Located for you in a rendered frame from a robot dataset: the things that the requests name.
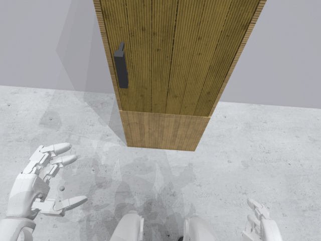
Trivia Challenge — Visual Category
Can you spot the robot thigh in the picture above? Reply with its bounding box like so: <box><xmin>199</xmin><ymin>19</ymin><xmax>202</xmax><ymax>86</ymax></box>
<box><xmin>110</xmin><ymin>214</ymin><xmax>144</xmax><ymax>241</ymax></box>
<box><xmin>184</xmin><ymin>217</ymin><xmax>220</xmax><ymax>241</ymax></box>

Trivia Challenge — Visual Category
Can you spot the handle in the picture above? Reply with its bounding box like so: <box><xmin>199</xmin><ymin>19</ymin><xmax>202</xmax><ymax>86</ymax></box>
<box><xmin>114</xmin><ymin>42</ymin><xmax>128</xmax><ymax>88</ymax></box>

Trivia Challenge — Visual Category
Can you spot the cupboard door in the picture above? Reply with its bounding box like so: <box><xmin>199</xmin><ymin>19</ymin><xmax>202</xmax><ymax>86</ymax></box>
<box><xmin>99</xmin><ymin>0</ymin><xmax>261</xmax><ymax>117</ymax></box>

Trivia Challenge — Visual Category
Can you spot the robot left forearm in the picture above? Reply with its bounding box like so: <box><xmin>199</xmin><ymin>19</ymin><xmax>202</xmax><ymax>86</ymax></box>
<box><xmin>0</xmin><ymin>217</ymin><xmax>36</xmax><ymax>241</ymax></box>

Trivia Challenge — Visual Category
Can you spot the right robot thigh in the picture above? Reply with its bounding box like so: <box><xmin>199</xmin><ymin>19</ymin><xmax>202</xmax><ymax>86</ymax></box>
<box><xmin>184</xmin><ymin>217</ymin><xmax>220</xmax><ymax>241</ymax></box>

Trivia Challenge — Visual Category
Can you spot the robot right hand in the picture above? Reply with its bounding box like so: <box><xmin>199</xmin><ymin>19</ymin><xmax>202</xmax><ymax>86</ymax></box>
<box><xmin>243</xmin><ymin>198</ymin><xmax>283</xmax><ymax>241</ymax></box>

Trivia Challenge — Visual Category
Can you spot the left robot thigh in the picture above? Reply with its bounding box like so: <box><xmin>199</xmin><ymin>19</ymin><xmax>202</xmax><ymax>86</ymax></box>
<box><xmin>110</xmin><ymin>214</ymin><xmax>144</xmax><ymax>241</ymax></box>

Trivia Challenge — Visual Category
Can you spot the robot left hand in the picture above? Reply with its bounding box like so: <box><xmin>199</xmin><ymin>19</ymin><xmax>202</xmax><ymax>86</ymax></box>
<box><xmin>7</xmin><ymin>143</ymin><xmax>88</xmax><ymax>220</ymax></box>

